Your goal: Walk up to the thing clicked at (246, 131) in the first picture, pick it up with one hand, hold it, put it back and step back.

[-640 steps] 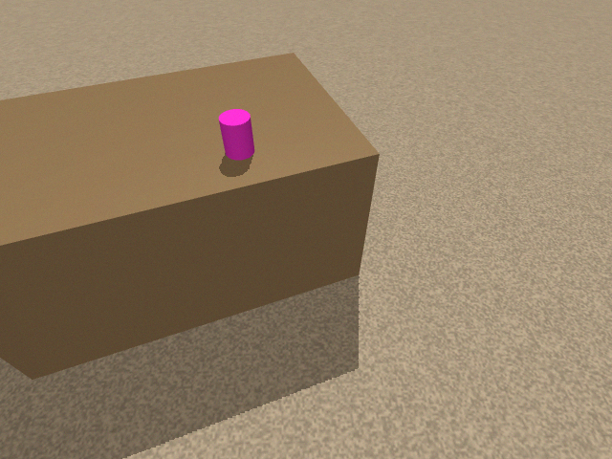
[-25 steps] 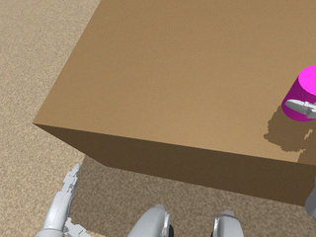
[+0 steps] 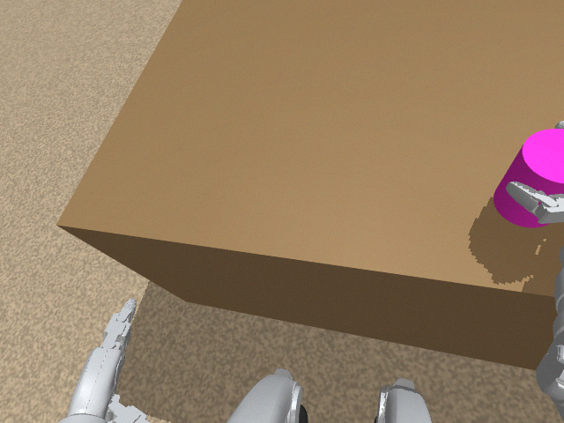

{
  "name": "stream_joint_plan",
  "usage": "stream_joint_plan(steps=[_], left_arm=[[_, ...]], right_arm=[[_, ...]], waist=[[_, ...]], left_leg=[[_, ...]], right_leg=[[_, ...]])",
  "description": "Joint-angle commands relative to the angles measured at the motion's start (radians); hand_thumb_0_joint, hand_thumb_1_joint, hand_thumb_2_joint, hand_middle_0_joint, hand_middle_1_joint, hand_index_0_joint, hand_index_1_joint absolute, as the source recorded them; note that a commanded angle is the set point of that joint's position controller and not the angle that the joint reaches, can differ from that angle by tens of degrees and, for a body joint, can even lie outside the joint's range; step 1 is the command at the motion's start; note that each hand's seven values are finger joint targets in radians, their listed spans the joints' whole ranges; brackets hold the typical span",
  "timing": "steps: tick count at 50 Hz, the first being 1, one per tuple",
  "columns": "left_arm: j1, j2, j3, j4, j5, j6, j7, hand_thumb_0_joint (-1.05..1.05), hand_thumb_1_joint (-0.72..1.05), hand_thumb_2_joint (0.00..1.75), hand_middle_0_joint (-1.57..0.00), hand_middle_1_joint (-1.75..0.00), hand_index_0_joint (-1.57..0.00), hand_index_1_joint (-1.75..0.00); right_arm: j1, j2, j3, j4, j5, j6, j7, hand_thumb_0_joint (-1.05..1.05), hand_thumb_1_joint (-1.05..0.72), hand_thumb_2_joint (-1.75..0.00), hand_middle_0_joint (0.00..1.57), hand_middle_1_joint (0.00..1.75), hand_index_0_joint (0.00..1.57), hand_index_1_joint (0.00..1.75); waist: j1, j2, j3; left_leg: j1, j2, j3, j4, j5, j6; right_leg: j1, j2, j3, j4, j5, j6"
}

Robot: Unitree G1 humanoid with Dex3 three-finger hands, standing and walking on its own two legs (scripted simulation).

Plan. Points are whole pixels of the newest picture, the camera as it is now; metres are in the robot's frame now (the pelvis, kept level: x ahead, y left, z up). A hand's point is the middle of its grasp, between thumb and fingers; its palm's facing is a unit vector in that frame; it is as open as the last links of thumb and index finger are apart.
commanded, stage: settle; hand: right
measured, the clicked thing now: (542, 181) +0.49 -0.26 -0.01
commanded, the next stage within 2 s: lift in 0.50 s
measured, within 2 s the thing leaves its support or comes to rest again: leaves its support in 0.04 s
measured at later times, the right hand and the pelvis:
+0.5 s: hand out of the picture +0.49 -0.27 +0.06, palm faces +0.34 +0.94 -0.01, open 11.5 cm; pelvis +0.01 +0.00 +0.02, yaw -1 degrees
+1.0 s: hand out of the picture +0.47 -0.25 +0.09, palm faces +0.33 +0.94 +0.00, open 11.5 cm; pelvis +0.02 +0.00 +0.04, yaw -1 degrees
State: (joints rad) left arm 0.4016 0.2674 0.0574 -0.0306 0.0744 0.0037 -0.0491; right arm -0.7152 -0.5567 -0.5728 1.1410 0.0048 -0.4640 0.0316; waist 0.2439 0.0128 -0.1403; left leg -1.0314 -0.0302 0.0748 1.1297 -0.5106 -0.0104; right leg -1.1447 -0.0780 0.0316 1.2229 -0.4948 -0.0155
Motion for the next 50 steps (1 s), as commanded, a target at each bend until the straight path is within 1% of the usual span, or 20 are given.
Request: stream_joint_plan(steps=[1,3,6,9,10,11,14,16,20,22,24,27,30,32,34,36,42,44,48,50], left_arm=[[-0.036,0.168,0.095,-0.160,-0.008,-0.049,0.034,0.00,-0.55,0.07,-0.05,-0.05,-0.05,-0.06],[0.021,0.134,0.073,-0.070,-0.008,-0.041,0.031,0.00,-0.55,0.06,-0.05,-0.05,-0.05,-0.06],[-0.041,0.152,0.066,-0.124,-0.004,-0.049,0.035,0.00,-0.55,0.06,-0.05,-0.05,-0.05,-0.06],[0.010,0.146,0.076,-0.056,-0.009,-0.043,0.028,0.00,-0.54,0.06,-0.05,-0.06,-0.05,-0.06],[-0.024,0.183,0.110,-0.110,-0.012,-0.047,0.036,0.00,-0.54,0.05,-0.05,-0.06,-0.05,-0.06],[-0.050,0.172,0.091,-0.126,-0.009,-0.049,0.034,0.00,-0.55,0.06,-0.05,-0.05,-0.05,-0.06],[-0.006,0.164,0.097,-0.087,-0.017,-0.047,0.030,0.00,-0.55,0.06,-0.05,-0.06,-0.05,-0.06],[-0.035,0.182,0.106,-0.137,-0.018,-0.053,0.037,0.00,-0.55,0.06,-0.05,-0.05,-0.05,-0.06],[-0.013,0.133,0.060,-0.083,-0.018,-0.055,0.031,0.00,-0.55,0.06,-0.05,-0.05,-0.04,-0.06],[-0.004,0.167,0.094,-0.090,-0.017,-0.059,0.040,0.00,-0.55,0.06,-0.05,-0.05,-0.04,-0.06],[0.020,0.136,0.063,-0.045,-0.016,-0.056,0.032,0.00,-0.55,0.06,-0.05,-0.05,-0.04,-0.06],[-0.037,0.178,0.098,-0.090,-0.020,-0.062,0.043,0.00,-0.55,0.06,-0.05,-0.05,-0.04,-0.06],[-0.007,0.138,0.063,-0.044,-0.019,-0.057,0.034,0.00,-0.55,0.06,-0.05,-0.05,-0.04,-0.06],[-0.042,0.176,0.096,-0.084,-0.019,-0.059,0.041,0.00,-0.54,0.05,-0.05,-0.06,-0.05,-0.06],[-0.011,0.197,0.118,-0.076,-0.022,-0.052,0.040,0.00,-0.54,0.06,-0.05,-0.06,-0.05,-0.06],[0.005,0.164,0.095,-0.047,-0.023,-0.050,0.035,0.00,-0.54,0.06,-0.05,-0.06,-0.05,-0.06],[0.047,0.120,0.067,0.009,-0.029,-0.054,0.030,0.00,-0.54,0.05,-0.05,-0.06,-0.05,-0.05],[-0.014,0.130,0.070,-0.060,-0.029,-0.068,0.030,0.00,-0.54,0.05,-0.05,-0.06,-0.05,-0.05],[0.046,0.143,0.102,0.079,-0.037,-0.058,0.032,0.00,-0.54,0.05,-0.04,-0.06,-0.05,-0.05],[-0.062,0.146,0.103,-0.016,-0.043,-0.067,0.037,0.00,-0.54,0.05,-0.05,-0.06,-0.05,-0.05]], right_arm=[[-0.532,-0.324,-0.009,-0.324,0.021,-0.104,-0.015,0.00,-0.07,-1.20,1.20,1.33,1.25,1.33],[-0.462,-0.267,0.020,-0.216,0.021,-0.096,-0.012,0.00,-0.07,-1.21,1.20,1.34,1.25,1.34],[-0.516,-0.336,-0.015,-0.287,0.019,-0.106,-0.021,0.00,-0.04,-1.22,1.19,1.34,1.24,1.34],[-0.438,-0.251,0.027,-0.182,0.025,-0.085,-0.007,0.00,-0.07,-1.24,1.19,1.36,1.25,1.36],[-0.533,-0.349,-0.029,-0.304,0.028,-0.101,-0.017,0.00,-0.07,-1.22,1.19,1.34,1.24,1.34],[-0.495,-0.334,-0.019,-0.246,0.020,-0.091,-0.018,0.00,-0.05,-1.24,1.19,1.35,1.24,1.36],[-0.441,-0.228,0.033,-0.166,0.033,-0.069,-0.001,0.00,-0.09,-1.24,1.17,1.35,1.22,1.35],[-0.506,-0.294,0.002,-0.235,0.029,-0.078,-0.005,0.00,-0.10,-1.24,1.18,1.35,1.23,1.35],[-0.483,-0.258,0.017,-0.210,0.039,-0.072,0.011,0.00,-0.10,-1.25,1.17,1.36,1.23,1.36],[-0.517,-0.326,-0.011,-0.257,0.034,-0.076,0.008,0.00,-0.11,-1.29,1.20,1.39,1.25,1.39],[-0.487,-0.250,0.024,-0.206,0.045,-0.064,0.017,0.00,-0.13,-1.27,1.17,1.37,1.23,1.37],[-0.539,-0.341,-0.017,-0.295,0.038,-0.071,0.007,0.00,-0.15,-1.28,1.18,1.37,1.23,1.38],[-0.499,-0.264,0.018,-0.248,0.043,-0.060,0.010,0.00,-0.18,-1.33,1.19,1.41,1.24,1.41],[-0.521,-0.325,-0.016,-0.293,0.042,-0.063,0.001,0.00,-0.12,-1.30,1.20,1.40,1.25,1.40],[-0.488,-0.291,0.006,-0.289,0.044,-0.055,-0.002,0.00,-0.11,-1.29,1.19,1.39,1.25,1.39],[-0.459,-0.229,0.036,-0.248,0.045,-0.046,0.000,0.00,-0.11,-1.28,1.19,1.38,1.24,1.38],[-0.384,-0.188,0.045,-0.261,0.061,-0.034,0.002,0.00,-0.14,-1.28,1.20,1.38,1.25,1.38],[-0.467,-0.204,0.050,-0.410,0.065,-0.040,-0.003,0.00,-0.13,-1.28,1.22,1.39,1.27,1.39],[-0.311,-0.133,0.068,-0.355,0.079,0.004,-0.012,0.00,-0.15,-1.29,1.23,1.40,1.28,1.40],[-0.461,-0.172,0.078,-0.592,0.078,-0.006,-0.026,0.00,-0.15,-1.29,1.23,1.40,1.28,1.40]], waist=[[-0.037,-0.322,-0.586],[-0.024,-0.312,-0.486],[-0.031,-0.311,-0.570],[-0.018,-0.274,-0.446],[-0.020,-0.280,-0.518],[-0.041,-0.278,-0.537],[-0.016,-0.243,-0.461],[-0.018,-0.233,-0.521],[-0.039,-0.258,-0.473],[-0.038,-0.274,-0.552],[-0.034,-0.250,-0.478],[-0.050,-0.289,-0.570],[-0.047,-0.267,-0.510],[-0.052,-0.277,-0.578],[-0.054,-0.274,-0.552],[-0.053,-0.254,-0.494],[-0.083,-0.234,-0.440],[-0.093,-0.249,-0.531],[-0.107,-0.215,-0.423],[-0.129,-0.240,-0.553]], left_leg=[[0.177,-0.036,-0.015,-0.142,0.322,0.035],[0.155,-0.037,-0.016,-0.154,0.320,0.033],[0.206,-0.033,-0.022,-0.161,0.367,0.029],[0.168,-0.035,-0.019,-0.174,0.340,0.029],[0.200,-0.032,-0.024,-0.187,0.338,0.029],[0.223,-0.032,-0.023,-0.185,0.352,0.027],[0.197,-0.035,-0.016,-0.189,0.347,0.028],[0.223,-0.035,-0.019,-0.201,0.342,0.027],[0.211,-0.030,-0.022,-0.201,0.342,0.028],[0.233,-0.029,-0.027,-0.200,0.390,0.023],[0.225,-0.031,-0.026,-0.208,0.379,0.025],[0.253,-0.027,-0.029,-0.209,0.393,0.027],[0.250,-0.030,-0.028,-0.219,0.404,0.024],[0.282,-0.029,-0.027,-0.220,0.433,0.024],[0.286,-0.033,-0.018,-0.229,0.419,0.027],[0.276,-0.034,-0.018,-0.243,0.409,0.028],[0.317,-0.026,-0.030,-0.275,0.436,0.020],[0.383,-0.020,-0.045,-0.278,0.496,0.014],[0.375,-0.019,-0.041,-0.300,0.499,0.013],[0.438,-0.015,-0.050,-0.315,0.504,0.015]], right_leg=[[0.578,0.025,0.031,-0.175,0.385,0.015],[0.554,0.027,0.028,-0.185,0.383,0.015],[0.604,0.026,0.025,-0.181,0.427,0.012],[0.547,0.028,0.027,-0.205,0.396,0.008],[0.583,0.027,0.029,-0.208,0.388,0.010],[0.596,0.029,0.023,-0.212,0.400,0.008],[0.573,0.028,0.029,-0.225,0.402,0.008],[0.600,0.027,0.031,-0.232,0.391,0.009],[0.584,0.031,0.026,-0.242,0.398,0.011],[0.654,0.028,0.024,-0.223,0.467,0.008],[0.605,0.032,0.021,-0.232,0.438,0.009],[0.672,0.029,0.021,-0.240,0.472,0.012],[0.650,0.032,0.020,-0.243,0.494,0.010],[0.695,0.030,0.020,-0.244,0.534,0.012],[0.717,0.029,0.023,-0.266,0.550,0.019],[0.700,0.030,0.020,-0.278,0.541,0.019],[0.696,0.038,0.003,-0.302,0.526,0.012],[0.733,0.042,-0.005,-0.299,0.546,0.006],[0.727,0.042,-0.010,-0.331,0.560,0.007],[0.796,0.043,-0.014,-0.345,0.552,0.007]])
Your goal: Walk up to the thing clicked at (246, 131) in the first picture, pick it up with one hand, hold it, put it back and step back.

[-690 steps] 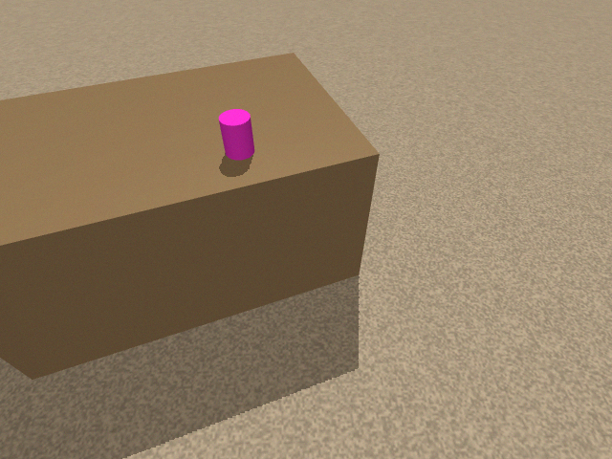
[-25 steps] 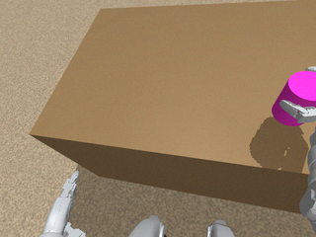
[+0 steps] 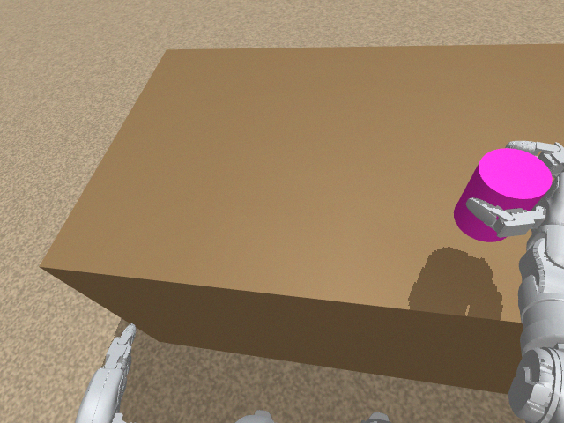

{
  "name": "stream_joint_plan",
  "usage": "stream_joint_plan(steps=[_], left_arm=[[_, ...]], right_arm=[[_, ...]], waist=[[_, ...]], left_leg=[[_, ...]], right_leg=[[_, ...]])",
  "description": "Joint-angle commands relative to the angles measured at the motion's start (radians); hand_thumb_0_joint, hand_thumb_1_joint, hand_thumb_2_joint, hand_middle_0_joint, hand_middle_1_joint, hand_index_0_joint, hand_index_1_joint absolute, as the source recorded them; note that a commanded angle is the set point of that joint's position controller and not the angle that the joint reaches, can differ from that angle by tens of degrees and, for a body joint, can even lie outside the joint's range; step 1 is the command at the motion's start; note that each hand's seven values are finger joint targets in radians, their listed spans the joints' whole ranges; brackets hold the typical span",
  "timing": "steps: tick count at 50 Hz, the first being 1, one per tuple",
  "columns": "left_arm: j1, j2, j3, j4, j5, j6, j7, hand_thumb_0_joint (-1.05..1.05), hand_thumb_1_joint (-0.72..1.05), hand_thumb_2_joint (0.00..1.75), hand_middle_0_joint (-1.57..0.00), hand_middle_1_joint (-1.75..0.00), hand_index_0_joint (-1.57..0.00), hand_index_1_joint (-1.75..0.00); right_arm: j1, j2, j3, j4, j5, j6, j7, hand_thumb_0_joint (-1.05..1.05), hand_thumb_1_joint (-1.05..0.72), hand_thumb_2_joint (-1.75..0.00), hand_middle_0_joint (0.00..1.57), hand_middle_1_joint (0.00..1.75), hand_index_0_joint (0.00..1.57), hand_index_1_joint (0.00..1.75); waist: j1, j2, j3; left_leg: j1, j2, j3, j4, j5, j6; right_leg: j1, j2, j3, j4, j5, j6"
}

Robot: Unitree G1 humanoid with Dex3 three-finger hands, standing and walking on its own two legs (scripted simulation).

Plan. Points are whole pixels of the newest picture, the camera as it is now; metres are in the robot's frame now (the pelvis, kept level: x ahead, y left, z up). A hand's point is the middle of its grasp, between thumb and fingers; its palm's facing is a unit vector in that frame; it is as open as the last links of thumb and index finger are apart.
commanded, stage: lift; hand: right
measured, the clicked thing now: (497, 197) +0.46 -0.24 +0.03
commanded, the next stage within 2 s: hold in 1.06 s
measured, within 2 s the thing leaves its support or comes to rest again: neither
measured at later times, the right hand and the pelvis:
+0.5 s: hand (514, 200) +0.39 -0.21 +0.12, palm faces +0.29 +0.96 +0.00, open 11.5 cm; pelvis +0.00 +0.00 +0.03, yaw -1 degrees
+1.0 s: hand (505, 209) +0.35 -0.18 +0.16, palm faces +0.27 +0.96 +0.01, open 11.5 cm; pelvis +0.00 +0.01 +0.05, yaw -1 degrees
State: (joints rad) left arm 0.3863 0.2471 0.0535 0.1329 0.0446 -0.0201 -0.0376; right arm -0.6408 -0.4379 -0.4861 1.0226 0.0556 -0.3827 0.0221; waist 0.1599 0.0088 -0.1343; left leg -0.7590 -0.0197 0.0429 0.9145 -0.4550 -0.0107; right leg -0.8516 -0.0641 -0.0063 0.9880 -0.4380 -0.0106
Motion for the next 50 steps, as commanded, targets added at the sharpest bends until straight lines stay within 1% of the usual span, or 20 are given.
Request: stream_joint_plan(steps=[1,3,5,6,9,12,14,16,17,19,23,28,30,32,35,36,40,44,47,50], left_arm=[[-0.040,0.141,0.084,-0.156,-0.014,-0.041,0.028,0.00,-0.54,0.05,-0.04,-0.06,-0.05,-0.05],[-0.021,0.188,0.134,-0.134,-0.020,-0.035,0.038,0.00,-0.54,0.05,-0.04,-0.06,-0.05,-0.06],[-0.012,0.130,0.079,-0.103,-0.025,-0.033,0.040,0.00,-0.54,0.05,-0.04,-0.06,-0.04,-0.06],[-0.070,0.148,0.091,-0.153,-0.028,-0.041,0.046,0.00,-0.55,0.05,-0.04,-0.06,-0.04,-0.06],[-0.018,0.139,0.097,-0.061,-0.037,-0.040,0.057,0.00,-0.55,0.05,-0.04,-0.06,-0.04,-0.05],[-0.058,0.156,0.114,-0.069,-0.043,-0.050,0.071,0.00,-0.54,0.05,-0.04,-0.05,-0.04,-0.05],[0.023,0.129,0.104,0.049,-0.046,-0.042,0.072,0.00,-0.54,0.05,-0.04,-0.05,-0.04,-0.05],[-0.096,0.149,0.109,-0.043,-0.054,-0.059,0.080,0.00,-0.54,0.05,-0.04,-0.05,-0.04,-0.05],[-0.039,0.150,0.124,0.041,-0.054,-0.052,0.087,0.00,-0.55,0.05,-0.04,-0.05,-0.04,-0.05],[-0.144,0.146,0.107,-0.065,-0.059,-0.065,0.092,0.00,-0.55,0.05,-0.04,-0.05,-0.04,-0.05],[-0.073,0.107,0.077,0.024,-0.063,-0.069,0.103,0.00,-0.54,0.05,-0.04,-0.05,-0.04,-0.05],[-0.073,0.128,0.111,0.101,-0.062,-0.073,0.117,0.00,-0.54,0.05,-0.04,-0.05,-0.04,-0.05],[-0.132,0.077,0.061,0.104,-0.067,-0.076,0.113,0.00,-0.54,0.05,-0.04,-0.05,-0.04,-0.05],[-0.142,0.152,0.129,0.094,-0.066,-0.076,0.128,0.00,-0.54,0.05,-0.04,-0.05,-0.04,-0.05],[-0.197,0.149,0.121,0.054,-0.068,-0.083,0.135,0.00,-0.54,0.05,-0.04,-0.05,-0.04,-0.05],[-0.120,0.071,0.062,0.161,-0.068,-0.074,0.135,0.00,-0.54,0.05,-0.04,-0.05,-0.04,-0.05],[-0.172,0.069,0.055,0.142,-0.067,-0.072,0.141,0.00,-0.54,0.05,-0.04,-0.05,-0.04,-0.05],[-0.153,0.120,0.107,0.179,-0.065,-0.065,0.149,0.00,-0.54,0.05,-0.04,-0.05,-0.04,-0.05],[-0.156,0.063,0.063,0.214,-0.067,-0.061,0.141,0.00,-0.54,0.05,-0.04,-0.05,-0.04,-0.05],[-0.192,0.117,0.107,0.175,-0.065,-0.070,0.149,0.00,-0.55,0.05,-0.04,-0.05,-0.04,-0.06]], right_arm=[[-0.474,-0.241,0.006,-0.417,0.032,-0.076,-0.023,0.00,-0.15,-1.30,1.23,1.41,1.28,1.41],[-0.372,-0.205,0.018,-0.410,0.043,-0.053,-0.033,0.00,-0.10,-1.27,1.21,1.39,1.26,1.39],[-0.385,-0.150,0.065,-0.495,0.050,-0.044,-0.034,0.00,-0.10,-1.26,1.21,1.38,1.26,1.38],[-0.404,-0.190,0.048,-0.546,0.048,-0.042,-0.040,0.00,-0.07,-1.26,1.20,1.38,1.25,1.38],[-0.288,-0.093,0.085,-0.494,0.071,0.002,-0.044,0.00,-0.05,-1.27,1.20,1.39,1.26,1.39],[-0.295,-0.110,0.088,-0.602,0.073,0.020,-0.048,0.00,-0.05,-1.28,1.21,1.40,1.27,1.40],[-0.224,-0.065,0.105,-0.587,0.086,0.042,-0.050,0.00,-0.04,-1.28,1.21,1.41,1.27,1.41],[-0.277,-0.068,0.120,-0.696,0.088,0.051,-0.056,0.00,-0.05,-1.28,1.22,1.41,1.27,1.41],[-0.229,-0.054,0.120,-0.633,0.090,0.065,-0.060,0.00,-0.06,-1.29,1.23,1.42,1.29,1.42],[-0.269,-0.029,0.152,-0.760,0.093,0.068,-0.067,0.00,-0.02,-1.29,1.21,1.41,1.27,1.41],[-0.165,0.012,0.175,-0.754,0.099,0.104,-0.070,0.00,0.00,-1.27,1.19,1.40,1.25,1.40],[-0.124,0.009,0.169,-0.839,0.111,0.147,-0.078,0.00,0.01,-1.28,1.20,1.41,1.26,1.41],[-0.095,0.034,0.180,-0.841,0.119,0.159,-0.084,0.00,0.00,-1.29,1.21,1.42,1.27,1.42],[-0.112,0.002,0.168,-0.916,0.118,0.166,-0.093,0.00,-0.02,-1.28,1.20,1.40,1.26,1.40],[-0.130,0.037,0.202,-1.008,0.118,0.181,-0.097,0.00,0.02,-1.29,1.20,1.41,1.26,1.41],[-0.082,0.056,0.202,-0.939,0.121,0.194,-0.100,0.00,0.01,-1.28,1.20,1.41,1.26,1.41],[-0.025,0.067,0.208,-0.965,0.117,0.222,-0.103,0.00,0.04,-1.27,1.17,1.39,1.23,1.39],[0.014,0.073,0.209,-0.975,0.118,0.254,-0.108,0.00,0.02,-1.28,1.18,1.40,1.24,1.40],[0.016,0.090,0.221,-1.027,0.121,0.262,-0.113,0.00,0.01,-1.28,1.18,1.40,1.25,1.40],[0.011,0.085,0.218,-1.051,0.118,0.276,-0.120,0.00,0.00,-1.28,1.18,1.40,1.24,1.40]], waist=[[-0.042,-0.204,-0.519],[-0.052,-0.181,-0.451],[-0.055,-0.158,-0.426],[-0.073,-0.175,-0.480],[-0.067,-0.117,-0.334],[-0.081,-0.107,-0.383],[-0.086,-0.095,-0.273],[-0.094,-0.091,-0.349],[-0.082,-0.067,-0.287],[-0.107,-0.078,-0.339],[-0.116,-0.066,-0.261],[-0.114,-0.053,-0.209],[-0.137,-0.048,-0.161],[-0.130,-0.037,-0.228],[-0.129,-0.061,-0.251],[-0.129,-0.012,-0.197],[-0.145,-0.007,-0.185],[-0.124,-0.007,-0.155],[-0.143,-0.040,-0.107],[-0.133,-0.003,-0.163]], left_leg=[[0.171,-0.030,-0.008,-0.109,0.414,0.019],[0.184,-0.030,0.002,-0.128,0.390,0.020],[0.193,-0.030,0.006,-0.141,0.385,0.021],[0.218,-0.023,-0.002,-0.146,0.409,0.019],[0.232,-0.018,-0.001,-0.179,0.389,0.015],[0.272,-0.010,-0.009,-0.202,0.392,0.012],[0.267,-0.007,-0.008,-0.216,0.389,0.011],[0.301,-0.006,-0.007,-0.226,0.393,0.012],[0.289,-0.008,-0.006,-0.237,0.370,0.012],[0.344,0.001,-0.010,-0.250,0.374,0.012],[0.360,0.002,-0.007,-0.279,0.364,0.011],[0.376,0.009,-0.018,-0.321,0.341,0.006],[0.396,0.012,-0.019,-0.339,0.305,0.007],[0.420,0.010,-0.020,-0.345,0.323,0.006],[0.434,0.014,-0.023,-0.353,0.369,0.005],[0.431,0.010,-0.018,-0.361,0.373,0.001],[0.480,0.024,-0.029,-0.384,0.400,-0.004],[0.465,0.021,-0.027,-0.412,0.374,-0.002],[0.459,0.017,-0.018,-0.422,0.358,0.004],[0.494,0.016,-0.018,-0.428,0.396,0.001]], right_leg=[[0.496,0.027,0.029,-0.129,0.474,0.007],[0.490,0.028,0.030,-0.168,0.442,0.010],[0.499,0.026,0.029,-0.191,0.445,0.011],[0.539,0.027,0.023,-0.189,0.466,0.010],[0.489,0.033,0.015,-0.229,0.396,0.004],[0.540,0.034,0.006,-0.251,0.387,0.001],[0.513,0.037,0.002,-0.267,0.385,0.001],[0.570,0.035,0.006,-0.285,0.394,0.002],[0.561,0.034,0.005,-0.296,0.367,0.001],[0.581,0.040,0.003,-0.316,0.364,0.003],[0.598,0.041,-0.004,-0.349,0.354,0.004],[0.602,0.047,-0.016,-0.379,0.309,-0.002],[0.576,0.051,-0.019,-0.396,0.276,-0.001],[0.630,0.049,-0.016,-0.403,0.294,-0.002],[0.678,0.050,-0.018,-0.411,0.338,0.000],[0.659,0.048,-0.016,-0.411,0.342,-0.006],[0.656,0.060,-0.029,-0.425,0.362,-0.008],[0.685,0.058,-0.027,-0.453,0.332,-0.010],[0.675,0.055,-0.023,-0.476,0.326,-0.004],[0.722,0.052,-0.021,-0.479,0.360,-0.007]])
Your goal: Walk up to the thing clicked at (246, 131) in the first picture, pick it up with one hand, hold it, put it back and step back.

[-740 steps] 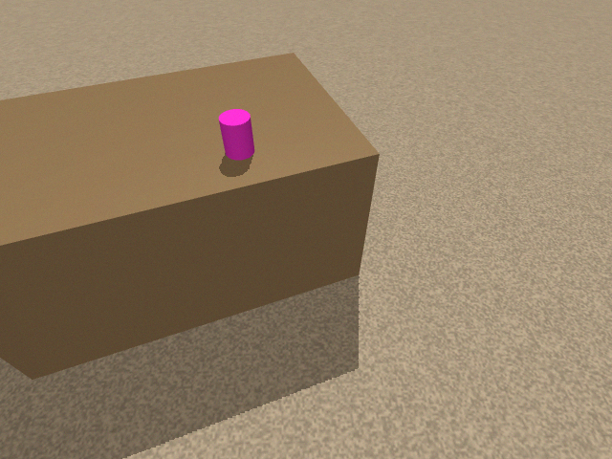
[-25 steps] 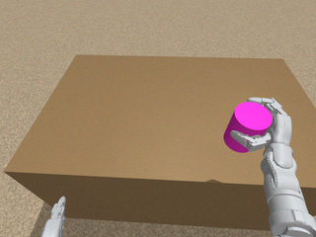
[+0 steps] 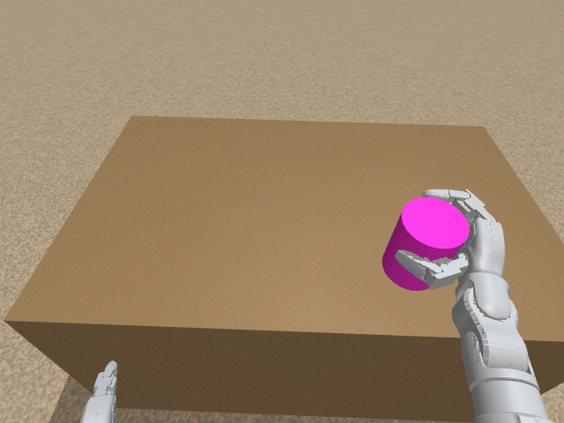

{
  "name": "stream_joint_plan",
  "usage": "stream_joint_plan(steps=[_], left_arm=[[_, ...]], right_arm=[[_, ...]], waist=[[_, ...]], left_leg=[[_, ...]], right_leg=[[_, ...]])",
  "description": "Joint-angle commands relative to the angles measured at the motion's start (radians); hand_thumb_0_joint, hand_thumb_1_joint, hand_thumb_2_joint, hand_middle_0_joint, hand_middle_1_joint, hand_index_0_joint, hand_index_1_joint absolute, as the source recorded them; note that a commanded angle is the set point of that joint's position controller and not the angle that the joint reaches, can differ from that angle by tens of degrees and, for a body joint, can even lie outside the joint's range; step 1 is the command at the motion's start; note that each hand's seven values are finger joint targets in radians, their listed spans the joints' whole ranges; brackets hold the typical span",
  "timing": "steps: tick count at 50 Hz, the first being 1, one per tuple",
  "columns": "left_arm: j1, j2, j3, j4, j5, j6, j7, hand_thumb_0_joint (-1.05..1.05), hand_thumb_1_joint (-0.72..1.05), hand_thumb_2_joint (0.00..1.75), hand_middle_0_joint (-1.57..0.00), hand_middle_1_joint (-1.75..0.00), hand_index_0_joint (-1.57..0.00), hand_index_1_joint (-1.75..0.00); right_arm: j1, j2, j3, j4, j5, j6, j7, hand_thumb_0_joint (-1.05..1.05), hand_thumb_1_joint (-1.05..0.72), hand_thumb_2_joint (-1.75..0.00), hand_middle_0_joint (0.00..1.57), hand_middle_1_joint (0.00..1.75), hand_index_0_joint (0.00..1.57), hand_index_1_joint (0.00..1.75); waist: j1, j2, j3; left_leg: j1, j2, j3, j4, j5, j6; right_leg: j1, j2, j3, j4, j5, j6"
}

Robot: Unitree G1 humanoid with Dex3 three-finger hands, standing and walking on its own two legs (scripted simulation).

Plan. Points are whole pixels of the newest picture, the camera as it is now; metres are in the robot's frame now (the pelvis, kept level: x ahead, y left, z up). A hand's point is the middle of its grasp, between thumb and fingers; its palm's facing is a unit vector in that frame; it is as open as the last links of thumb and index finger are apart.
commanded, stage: lift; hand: right
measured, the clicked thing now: (421, 245) +0.36 -0.18 +0.09
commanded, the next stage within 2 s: hold in 0.06 s
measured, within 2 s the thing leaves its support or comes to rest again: neither
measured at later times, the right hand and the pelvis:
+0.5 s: hand (430, 237) +0.34 -0.17 +0.12, palm faces +0.25 +0.97 +0.01, open 11.5 cm; pelvis +0.01 +0.00 +0.01, yaw +0 degrees
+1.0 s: hand (427, 241) +0.34 -0.17 +0.12, palm faces +0.25 +0.97 +0.01, open 11.5 cm; pelvis +0.01 +0.00 +0.01, yaw +0 degrees
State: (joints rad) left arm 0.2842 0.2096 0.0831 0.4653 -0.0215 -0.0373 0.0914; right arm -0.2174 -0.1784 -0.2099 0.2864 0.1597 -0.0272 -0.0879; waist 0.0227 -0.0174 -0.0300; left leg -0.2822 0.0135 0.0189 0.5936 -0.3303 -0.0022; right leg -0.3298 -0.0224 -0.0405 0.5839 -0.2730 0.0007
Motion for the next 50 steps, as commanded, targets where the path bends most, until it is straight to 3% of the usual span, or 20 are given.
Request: stream_joint_plan(steps=[1,2,4,6,7,8,10,13,20,28,31,33,36,37,38,40,44,46,49,50], left_arm=[[-0.074,0.125,0.053,-0.134,0.000,-0.048,0.016,0.00,-0.55,0.05,-0.04,-0.05,-0.04,-0.06],[-0.067,0.091,0.025,-0.118,-0.001,-0.046,0.013,0.00,-0.55,0.05,-0.04,-0.06,-0.04,-0.06],[-0.124,0.138,0.066,-0.165,0.000,-0.057,0.022,0.00,-0.55,0.05,-0.04,-0.06,-0.04,-0.06],[-0.117,0.152,0.069,-0.143,0.002,-0.055,0.021,0.00,-0.55,0.06,-0.05,-0.06,-0.05,-0.06],[-0.128,0.120,0.046,-0.156,0.002,-0.058,0.017,0.00,-0.55,0.05,-0.05,-0.06,-0.04,-0.06],[-0.078,0.079,0.021,-0.085,0.000,-0.051,0.016,0.00,-0.55,0.05,-0.04,-0.06,-0.05,-0.06],[-0.115,0.136,0.067,-0.124,0.001,-0.060,0.017,0.00,-0.53,0.05,-0.04,-0.06,-0.05,-0.06],[-0.121,0.146,0.074,-0.083,0.006,-0.051,0.017,0.00,-0.54,0.05,-0.04,-0.06,-0.05,-0.06],[-0.149,0.098,0.031,-0.096,0.003,-0.055,0.016,0.00,-0.53,0.04,-0.04,-0.06,-0.05,-0.05],[-0.123,0.129,0.067,-0.062,0.007,-0.056,0.014,0.00,-0.53,0.04,-0.05,-0.06,-0.05,-0.05],[-0.155,0.104,0.047,-0.049,0.007,-0.056,0.011,0.00,-0.54,0.05,-0.05,-0.06,-0.05,-0.06],[-0.154,0.139,0.077,-0.072,0.009,-0.063,0.016,0.00,-0.54,0.05,-0.05,-0.06,-0.05,-0.06],[-0.145,0.127,0.066,-0.050,0.007,-0.062,0.013,0.00,-0.53,0.05,-0.05,-0.06,-0.05,-0.05],[-0.156,0.084,0.035,-0.015,0.006,-0.063,0.008,0.00,-0.53,0.05,-0.05,-0.06,-0.05,-0.05],[-0.168,0.115,0.064,-0.020,0.007,-0.063,0.012,0.00,-0.54,0.06,-0.05,-0.06,-0.05,-0.06],[-0.162,0.096,0.041,-0.007,0.007,-0.064,0.010,0.00,-0.54,0.05,-0.05,-0.06,-0.05,-0.06],[-0.182,0.119,0.059,0.002,0.008,-0.060,0.009,0.00,-0.54,0.05,-0.05,-0.06,-0.05,-0.06],[-0.181,0.130,0.068,-0.015,0.009,-0.059,0.010,0.00,-0.54,0.05,-0.05,-0.06,-0.05,-0.06],[-0.173,0.103,0.043,0.008,0.008,-0.053,0.005,0.00,-0.54,0.05,-0.05,-0.06,-0.05,-0.05],[-0.181,0.117,0.062,0.007,0.008,-0.053,0.006,0.00,-0.54,0.05,-0.05,-0.06,-0.05,-0.06]], right_arm=[[-0.386,-0.167,-0.053,-0.316,0.015,-0.077,-0.010,0.00,0.02,-1.29,1.18,1.40,1.24,1.40],[-0.397,-0.155,-0.041,-0.337,0.016,-0.077,-0.010,0.00,0.01,-1.28,1.17,1.39,1.23,1.39],[-0.416,-0.162,-0.045,-0.365,0.015,-0.077,-0.011,0.00,0.01,-1.27,1.16,1.38,1.22,1.38],[-0.390,-0.155,-0.036,-0.369,0.014,-0.062,-0.016,0.00,-0.01,-1.28,1.16,1.37,1.22,1.37],[-0.431,-0.167,-0.037,-0.446,0.011,-0.068,-0.013,0.00,-0.01,-1.28,1.16,1.39,1.23,1.39],[-0.360,-0.127,-0.025,-0.343,0.013,-0.054,-0.014,0.00,-0.02,-1.28,1.16,1.38,1.22,1.38],[-0.358,-0.131,-0.030,-0.380,0.015,-0.046,-0.018,0.00,0.03,-1.27,1.16,1.38,1.22,1.38],[-0.345,-0.142,-0.035,-0.406,0.014,-0.033,-0.018,0.00,0.05,-1.27,1.15,1.38,1.22,1.38],[-0.313,-0.103,-0.005,-0.458,0.010,-0.022,-0.025,0.00,0.04,-1.27,1.16,1.38,1.22,1.38],[-0.242,-0.088,-0.011,-0.463,0.008,-0.001,-0.032,0.00,0.02,-1.30,1.18,1.41,1.25,1.41],[-0.259,-0.113,-0.030,-0.494,0.006,-0.013,-0.033,0.00,0.00,-1.28,1.17,1.39,1.23,1.39],[-0.281,-0.087,-0.005,-0.504,0.009,-0.020,-0.034,0.00,0.02,-1.27,1.15,1.38,1.22,1.38],[-0.277,-0.087,0.001,-0.512,0.004,-0.024,-0.037,0.00,0.02,-1.27,1.15,1.37,1.22,1.37],[-0.266,-0.080,0.011,-0.510,0.003,-0.029,-0.035,0.00,0.02,-1.26,1.15,1.37,1.22,1.37],[-0.278,-0.089,0.008,-0.514,0.001,-0.031,-0.036,0.00,0.02,-1.27,1.14,1.37,1.21,1.37],[-0.247,-0.067,0.023,-0.496,0.002,-0.028,-0.033,0.00,0.02,-1.28,1.16,1.38,1.22,1.38],[-0.242,-0.103,-0.010,-0.488,0.002,-0.026,-0.033,0.00,0.00,-1.29,1.17,1.39,1.23,1.39],[-0.196,-0.071,0.006,-0.482,0.006,-0.020,-0.031,0.00,0.01,-1.29,1.16,1.39,1.23,1.39],[-0.223,-0.095,-0.017,-0.474,0.007,-0.017,-0.032,0.00,0.01,-1.28,1.16,1.39,1.23,1.39],[-0.253,-0.106,-0.026,-0.475,0.009,-0.020,-0.032,0.00,0.01,-1.28,1.16,1.38,1.23,1.38]], waist=[[-0.006,0.015,-0.225],[-0.008,-0.001,-0.219],[0.000,0.022,-0.264],[-0.006,0.016,-0.244],[-0.022,-0.038,-0.274],[-0.009,0.004,-0.212],[-0.006,-0.004,-0.245],[-0.016,-0.001,-0.234],[-0.022,0.035,-0.264],[-0.007,0.033,-0.187],[-0.028,0.012,-0.188],[-0.005,0.042,-0.223],[-0.010,0.010,-0.233],[-0.024,-0.010,-0.193],[-0.011,-0.014,-0.213],[-0.018,0.002,-0.214],[-0.023,0.000,-0.211],[-0.023,0.029,-0.210],[-0.024,0.034,-0.192],[-0.016,0.014,-0.206]], left_leg=[[0.016,-0.015,0.005,-0.117,0.261,-0.007],[0.016,-0.012,0.001,-0.118,0.264,-0.005],[0.036,-0.014,0.005,-0.121,0.283,-0.007],[0.036,-0.017,0.008,-0.128,0.264,-0.004],[0.051,-0.010,0.002,-0.131,0.273,-0.003],[0.037,-0.016,0.009,-0.136,0.261,-0.004],[0.050,-0.019,0.013,-0.135,0.283,-0.002],[0.060,-0.016,0.013,-0.145,0.294,-0.001],[0.113,-0.017,0.017,-0.149,0.370,-0.007],[0.088,-0.019,0.021,-0.181,0.309,-0.004],[0.099,-0.010,0.011,-0.187,0.316,-0.006],[0.108,-0.012,0.013,-0.182,0.350,-0.010],[0.108,-0.014,0.013,-0.174,0.388,-0.006],[0.102,-0.016,0.016,-0.175,0.357,-0.002],[0.100,-0.014,0.011,-0.180,0.350,-0.001],[0.108,-0.019,0.018,-0.182,0.347,-0.001],[0.126,-0.016,0.015,-0.191,0.340,-0.002],[0.134,-0.015,0.017,-0.193,0.355,-0.006],[0.132,-0.010,0.013,-0.197,0.377,-0.011],[0.131,-0.012,0.012,-0.195,0.380,-0.009]], right_leg=[[0.182,0.015,0.010,-0.085,0.184,-0.019],[0.184,0.016,0.008,-0.085,0.187,-0.018],[0.216,0.013,0.010,-0.087,0.210,-0.019],[0.212,0.012,0.014,-0.104,0.193,-0.015],[0.232,0.017,0.007,-0.102,0.203,-0.013],[0.209,0.013,0.011,-0.105,0.193,-0.016],[0.230,0.007,0.015,-0.115,0.219,-0.012],[0.222,0.009,0.014,-0.119,0.231,-0.015],[0.262,0.009,0.013,-0.119,0.312,-0.017],[0.259,0.008,0.011,-0.152,0.246,-0.018],[0.250,0.017,0.004,-0.149,0.251,-0.018],[0.276,0.016,0.007,-0.144,0.276,-0.022],[0.300,0.011,0.007,-0.141,0.326,-0.017],[0.278,0.009,0.010,-0.147,0.303,-0.015],[0.287,0.011,0.008,-0.148,0.292,-0.014],[0.284,0.006,0.012,-0.154,0.293,-0.014],[0.271,0.010,0.008,-0.161,0.279,-0.014],[0.270,0.013,0.007,-0.160,0.289,-0.016],[0.266,0.017,0.001,-0.157,0.300,-0.022],[0.276,0.016,0.004,-0.155,0.307,-0.021]])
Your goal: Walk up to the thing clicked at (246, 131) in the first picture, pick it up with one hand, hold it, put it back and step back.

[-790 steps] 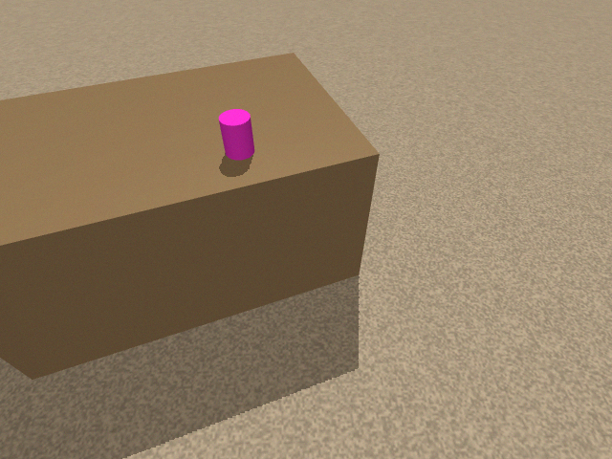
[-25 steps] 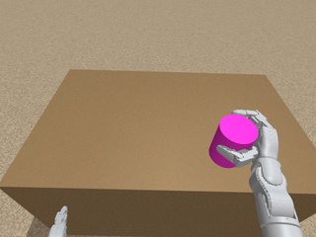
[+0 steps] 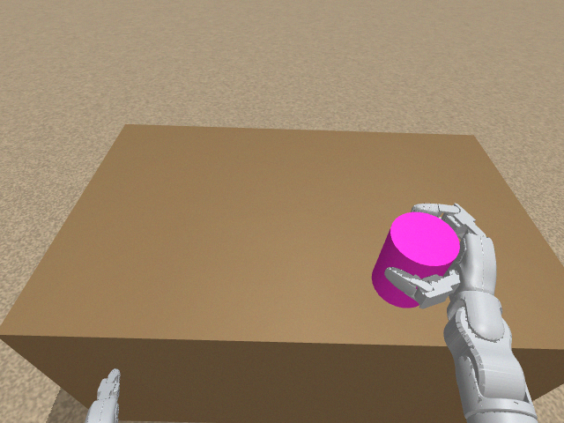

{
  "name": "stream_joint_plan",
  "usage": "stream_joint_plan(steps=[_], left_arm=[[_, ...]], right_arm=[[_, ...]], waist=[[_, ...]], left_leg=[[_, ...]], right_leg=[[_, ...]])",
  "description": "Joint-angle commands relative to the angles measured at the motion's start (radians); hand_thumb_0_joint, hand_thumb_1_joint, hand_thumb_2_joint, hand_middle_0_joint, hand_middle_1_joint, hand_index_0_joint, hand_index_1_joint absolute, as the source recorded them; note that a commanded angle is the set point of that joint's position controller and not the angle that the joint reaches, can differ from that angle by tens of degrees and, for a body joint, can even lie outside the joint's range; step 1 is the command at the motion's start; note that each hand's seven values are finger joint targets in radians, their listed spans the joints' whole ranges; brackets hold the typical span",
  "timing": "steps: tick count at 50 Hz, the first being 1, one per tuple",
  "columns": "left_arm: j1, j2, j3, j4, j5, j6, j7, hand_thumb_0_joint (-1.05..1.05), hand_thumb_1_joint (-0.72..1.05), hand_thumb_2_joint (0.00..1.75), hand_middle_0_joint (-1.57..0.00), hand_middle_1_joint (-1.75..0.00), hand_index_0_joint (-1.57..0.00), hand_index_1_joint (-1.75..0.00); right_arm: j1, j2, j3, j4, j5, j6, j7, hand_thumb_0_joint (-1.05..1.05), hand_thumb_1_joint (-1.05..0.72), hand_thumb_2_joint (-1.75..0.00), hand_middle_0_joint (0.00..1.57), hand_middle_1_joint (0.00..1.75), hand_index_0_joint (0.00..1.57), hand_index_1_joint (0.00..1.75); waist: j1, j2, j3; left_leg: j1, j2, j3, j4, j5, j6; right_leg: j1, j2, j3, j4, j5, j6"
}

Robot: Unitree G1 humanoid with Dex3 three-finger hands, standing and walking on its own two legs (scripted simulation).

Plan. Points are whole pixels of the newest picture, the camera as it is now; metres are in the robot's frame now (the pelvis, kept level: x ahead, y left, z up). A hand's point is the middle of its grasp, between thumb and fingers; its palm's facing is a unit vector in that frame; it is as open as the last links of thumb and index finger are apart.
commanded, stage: hold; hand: right
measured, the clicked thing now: (411, 261) +0.33 -0.16 +0.09
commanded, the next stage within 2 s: crouch in 1.76 s
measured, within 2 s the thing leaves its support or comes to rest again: neither
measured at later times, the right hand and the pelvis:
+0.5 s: hand (424, 257) +0.32 -0.17 +0.10, palm faces +0.25 +0.97 +0.00, open 11.5 cm; pelvis +0.00 +0.00 +0.00, yaw +0 degrees
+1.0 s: hand (425, 252) +0.33 -0.18 +0.11, palm faces +0.26 +0.97 +0.00, open 11.5 cm; pelvis +0.00 +0.00 +0.00, yaw +0 degrees
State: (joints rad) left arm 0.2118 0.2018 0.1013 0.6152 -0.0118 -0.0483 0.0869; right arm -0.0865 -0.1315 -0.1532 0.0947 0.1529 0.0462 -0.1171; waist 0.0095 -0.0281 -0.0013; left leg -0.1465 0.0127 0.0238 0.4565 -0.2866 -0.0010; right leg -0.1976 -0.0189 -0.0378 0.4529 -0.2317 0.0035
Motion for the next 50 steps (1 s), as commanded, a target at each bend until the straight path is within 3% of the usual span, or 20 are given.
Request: stream_joint_plan(steps=[1,3,5,7,9,12,16,19,21,22,24,27,31,35,36,38,41,46,49,50], left_arm=[[-0.126,0.135,0.046,-0.163,-0.001,-0.045,0.011,0.00,-0.54,0.05,-0.05,-0.06,-0.05,-0.06],[-0.115,0.149,0.058,-0.167,-0.002,-0.044,0.012,0.00,-0.54,0.05,-0.05,-0.06,-0.05,-0.06],[-0.101,0.122,0.035,-0.181,-0.003,-0.048,0.009,0.00,-0.54,0.05,-0.05,-0.06,-0.05,-0.06],[-0.091,0.157,0.068,-0.171,-0.003,-0.048,0.015,0.00,-0.54,0.05,-0.05,-0.06,-0.05,-0.06],[-0.092,0.123,0.044,-0.142,-0.005,-0.047,0.011,0.00,-0.54,0.06,-0.05,-0.06,-0.05,-0.06],[-0.111,0.127,0.045,-0.141,-0.004,-0.054,0.010,0.00,-0.54,0.05,-0.05,-0.06,-0.05,-0.06],[-0.152,0.119,0.037,-0.113,-0.002,-0.053,0.008,0.00,-0.54,0.05,-0.05,-0.06,-0.05,-0.06],[-0.127,0.155,0.061,-0.147,-0.002,-0.052,0.014,0.00,-0.53,0.05,-0.05,-0.06,-0.05,-0.05],[-0.108,0.106,0.022,-0.142,-0.001,-0.049,0.009,0.00,-0.54,0.05,-0.05,-0.05,-0.05,-0.05],[-0.115,0.127,0.038,-0.147,-0.001,-0.047,0.011,0.00,-0.54,0.05,-0.05,-0.06,-0.05,-0.05],[-0.095,0.165,0.067,-0.163,0.001,-0.051,0.018,0.00,-0.54,0.05,-0.05,-0.06,-0.05,-0.06],[-0.071,0.099,0.026,-0.118,-0.002,-0.048,0.011,0.00,-0.55,0.06,-0.05,-0.06,-0.05,-0.06],[-0.133,0.139,0.050,-0.121,0.001,-0.054,0.015,0.00,-0.55,0.06,-0.05,-0.06,-0.05,-0.06],[-0.153,0.116,0.026,-0.148,0.000,-0.055,0.013,0.00,-0.55,0.05,-0.05,-0.06,-0.05,-0.06],[-0.123,0.119,0.037,-0.116,0.001,-0.053,0.014,0.00,-0.54,0.05,-0.05,-0.06,-0.05,-0.06],[-0.130,0.156,0.063,-0.140,0.000,-0.053,0.018,0.00,-0.54,0.05,-0.05,-0.06,-0.05,-0.05],[-0.089,0.123,0.041,-0.123,0.000,-0.046,0.013,0.00,-0.54,0.05,-0.05,-0.06,-0.05,-0.06],[-0.128,0.144,0.055,-0.137,-0.002,-0.049,0.006,0.00,-0.54,0.05,-0.05,-0.06,-0.05,-0.06],[-0.132,0.134,0.044,-0.129,-0.003,-0.054,0.008,0.00,-0.55,0.05,-0.05,-0.06,-0.05,-0.06],[-0.109,0.118,0.036,-0.113,-0.004,-0.054,0.006,0.00,-0.55,0.06,-0.05,-0.06,-0.05,-0.06]], right_arm=[[-0.380,-0.136,-0.067,-0.266,0.014,-0.093,-0.001,0.00,0.02,-1.27,1.15,1.37,1.22,1.37],[-0.372,-0.141,-0.074,-0.252,0.011,-0.098,-0.002,0.00,0.02,-1.27,1.15,1.37,1.22,1.37],[-0.391,-0.134,-0.062,-0.298,0.014,-0.112,0.000,0.00,0.02,-1.27,1.15,1.37,1.22,1.37],[-0.395,-0.153,-0.068,-0.295,0.010,-0.116,0.000,0.00,0.02,-1.26,1.14,1.36,1.21,1.36],[-0.380,-0.140,-0.062,-0.278,0.014,-0.113,0.002,0.00,0.02,-1.27,1.15,1.37,1.21,1.37],[-0.370,-0.136,-0.055,-0.298,0.012,-0.111,0.002,0.00,0.04,-1.27,1.14,1.37,1.21,1.37],[-0.383,-0.130,-0.046,-0.280,0.012,-0.109,0.006,0.00,0.02,-1.27,1.15,1.37,1.21,1.37],[-0.357,-0.141,-0.065,-0.249,0.012,-0.111,0.002,0.00,0.01,-1.28,1.16,1.38,1.23,1.38],[-0.350,-0.137,-0.068,-0.253,0.012,-0.117,0.003,0.00,0.02,-1.27,1.16,1.38,1.22,1.38],[-0.374,-0.161,-0.089,-0.275,0.016,-0.124,0.001,0.00,0.02,-1.27,1.16,1.38,1.22,1.38],[-0.395,-0.164,-0.080,-0.297,0.016,-0.127,0.000,0.00,0.03,-1.27,1.15,1.37,1.22,1.37],[-0.360,-0.129,-0.056,-0.271,0.017,-0.120,0.002,0.00,0.01,-1.26,1.15,1.36,1.21,1.36],[-0.409,-0.138,-0.050,-0.273,0.013,-0.114,0.003,0.00,0.01,-1.27,1.15,1.37,1.21,1.37],[-0.392,-0.135,-0.052,-0.274,0.013,-0.113,0.004,0.00,0.00,-1.27,1.16,1.37,1.22,1.37],[-0.403,-0.128,-0.047,-0.264,0.014,-0.111,0.004,0.00,0.01,-1.26,1.14,1.36,1.21,1.36],[-0.416,-0.157,-0.073,-0.254,0.013,-0.109,0.000,0.00,0.00,-1.25,1.15,1.36,1.21,1.36],[-0.395,-0.159,-0.089,-0.264,0.016,-0.102,-0.004,0.00,0.00,-1.27,1.16,1.38,1.23,1.38],[-0.413,-0.147,-0.068,-0.268,0.013,-0.100,-0.001,0.00,0.00,-1.27,1.15,1.37,1.22,1.37],[-0.408,-0.120,-0.033,-0.288,0.014,-0.101,0.004,0.00,-0.01,-1.28,1.17,1.38,1.23,1.38],[-0.385,-0.122,-0.044,-0.258,0.015,-0.098,0.006,0.00,-0.03,-1.28,1.17,1.38,1.23,1.38]], waist=[[0.004,0.050,-0.227],[0.002,0.061,-0.218],[-0.005,0.029,-0.240],[0.001,0.026,-0.262],[-0.004,0.029,-0.212],[-0.009,0.005,-0.248],[-0.010,0.001,-0.203],[0.003,0.046,-0.242],[-0.007,0.039,-0.243],[-0.010,0.021,-0.240],[0.005,0.023,-0.264],[-0.006,0.020,-0.218],[0.006,0.012,-0.222],[-0.007,0.040,-0.262],[0.005,0.026,-0.239],[0.003,0.041,-0.258],[-0.010,0.032,-0.240],[-0.003,0.017,-0.243],[-0.002,0.010,-0.218],[-0.004,0.023,-0.218]], left_leg=[[-0.008,-0.010,0.007,-0.060,0.330,-0.012],[-0.017,-0.010,0.006,-0.062,0.318,-0.012],[-0.003,-0.012,0.010,-0.061,0.308,-0.007],[-0.006,-0.014,0.010,-0.060,0.317,-0.006],[-0.018,-0.013,0.009,-0.063,0.311,-0.007],[-0.010,-0.018,0.015,-0.058,0.309,-0.001],[-0.023,-0.015,0.011,-0.076,0.245,-0.002],[-0.002,-0.017,0.014,-0.073,0.282,-0.006],[0.000,-0.017,0.013,-0.066,0.308,-0.007],[-0.006,-0.016,0.012,-0.069,0.297,-0.004],[0.005,-0.016,0.012,-0.067,0.311,-0.003],[0.001,-0.014,0.010,-0.068,0.335,-0.007],[-0.017,-0.015,0.009,-0.074,0.294,-0.004],[0.015,-0.013,0.011,-0.070,0.323,-0.007],[-0.001,-0.015,0.012,-0.068,0.329,-0.007],[0.009,-0.013,0.010,-0.068,0.341,-0.009],[0.013,-0.013,0.012,-0.069,0.348,-0.009],[-0.002,-0.019,0.014,-0.071,0.321,-0.001],[-0.022,-0.021,0.016,-0.077,0.284,0.001],[-0.015,-0.021,0.015,-0.078,0.292,-0.001]], right_leg=[[0.139,0.012,0.002,-0.026,0.256,-0.025],[0.139,0.012,0.001,-0.030,0.243,-0.025],[0.154,0.012,0.002,-0.035,0.242,-0.021],[0.171,0.009,0.004,-0.036,0.256,-0.020],[0.152,0.010,0.004,-0.038,0.245,-0.021],[0.168,0.001,0.010,-0.040,0.259,-0.016],[0.128,0.006,0.006,-0.056,0.183,-0.018],[0.155,0.005,0.007,-0.047,0.221,-0.020],[0.152,0.006,0.004,-0.040,0.247,-0.020],[0.157,0.006,0.004,-0.045,0.241,-0.019],[0.177,0.006,0.006,-0.042,0.253,-0.019],[0.158,0.011,0.000,-0.041,0.269,-0.021],[0.154,0.006,0.006,-0.050,0.230,-0.020],[0.164,0.009,0.006,-0.043,0.258,-0.023],[0.172,0.007,0.006,-0.041,0.263,-0.021],[0.176,0.009,0.005,-0.037,0.275,-0.023],[0.166,0.010,0.003,-0.040,0.284,-0.022],[0.171,0.000,0.008,-0.050,0.270,-0.017],[0.172,-0.001,0.007,-0.059,0.232,-0.013],[0.170,0.000,0.007,-0.054,0.240,-0.016]])
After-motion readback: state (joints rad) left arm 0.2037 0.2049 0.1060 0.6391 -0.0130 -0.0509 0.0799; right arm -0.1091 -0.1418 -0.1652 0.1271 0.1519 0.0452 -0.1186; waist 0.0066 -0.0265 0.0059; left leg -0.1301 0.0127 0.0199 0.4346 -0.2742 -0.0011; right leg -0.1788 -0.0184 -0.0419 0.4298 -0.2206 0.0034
